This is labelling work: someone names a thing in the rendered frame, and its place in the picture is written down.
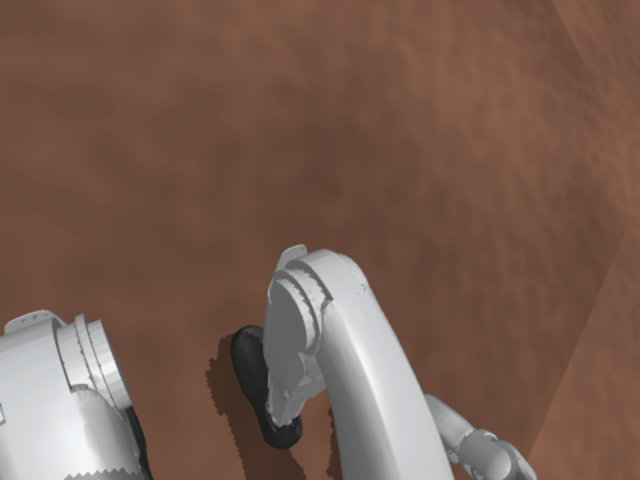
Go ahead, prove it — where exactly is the right robot foot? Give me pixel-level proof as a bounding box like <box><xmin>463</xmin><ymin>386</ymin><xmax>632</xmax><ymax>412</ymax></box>
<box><xmin>230</xmin><ymin>325</ymin><xmax>302</xmax><ymax>449</ymax></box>

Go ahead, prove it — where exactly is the right robot arm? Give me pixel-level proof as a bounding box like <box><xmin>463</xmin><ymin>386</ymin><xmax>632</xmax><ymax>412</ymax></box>
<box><xmin>458</xmin><ymin>429</ymin><xmax>538</xmax><ymax>480</ymax></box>

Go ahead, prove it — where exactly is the right robot hand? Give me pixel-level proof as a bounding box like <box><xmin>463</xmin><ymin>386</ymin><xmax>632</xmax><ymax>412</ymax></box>
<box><xmin>424</xmin><ymin>394</ymin><xmax>476</xmax><ymax>463</ymax></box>

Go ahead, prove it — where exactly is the left robot foot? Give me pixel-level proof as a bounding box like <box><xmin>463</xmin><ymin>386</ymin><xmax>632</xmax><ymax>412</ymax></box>
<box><xmin>125</xmin><ymin>406</ymin><xmax>153</xmax><ymax>480</ymax></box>

